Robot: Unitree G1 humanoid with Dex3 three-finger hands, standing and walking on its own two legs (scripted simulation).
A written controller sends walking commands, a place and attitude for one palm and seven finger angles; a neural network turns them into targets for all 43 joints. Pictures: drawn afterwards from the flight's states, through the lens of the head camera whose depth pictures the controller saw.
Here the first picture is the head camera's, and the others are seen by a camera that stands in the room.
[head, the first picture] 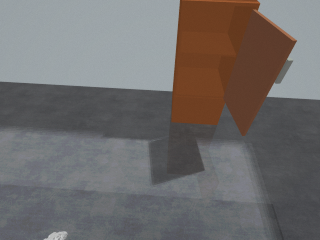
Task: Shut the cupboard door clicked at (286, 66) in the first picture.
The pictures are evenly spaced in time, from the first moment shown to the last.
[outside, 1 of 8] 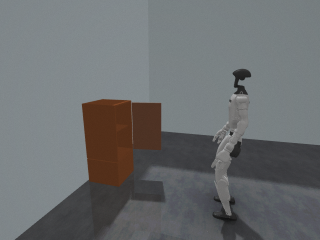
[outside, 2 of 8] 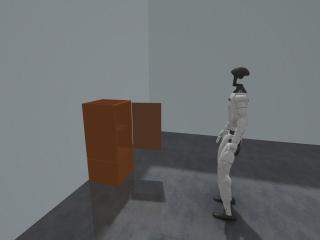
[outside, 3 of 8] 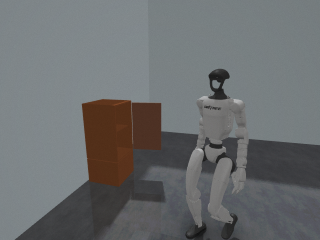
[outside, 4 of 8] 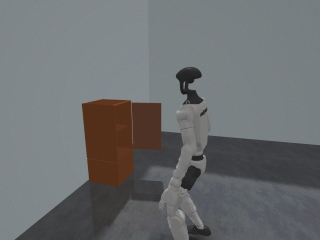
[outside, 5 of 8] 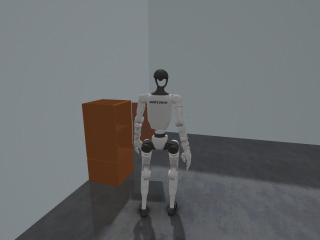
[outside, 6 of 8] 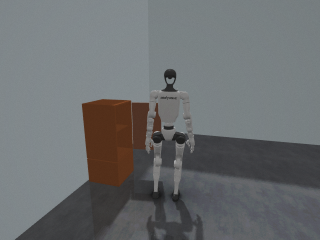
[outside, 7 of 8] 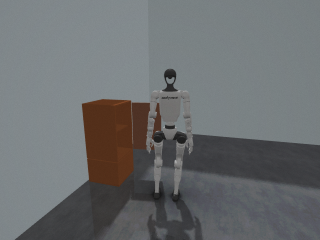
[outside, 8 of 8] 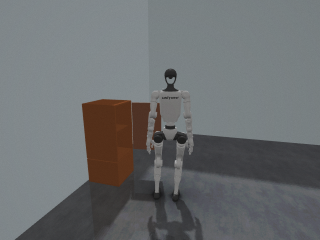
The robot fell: no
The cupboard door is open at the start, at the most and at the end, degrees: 100 100 100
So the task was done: no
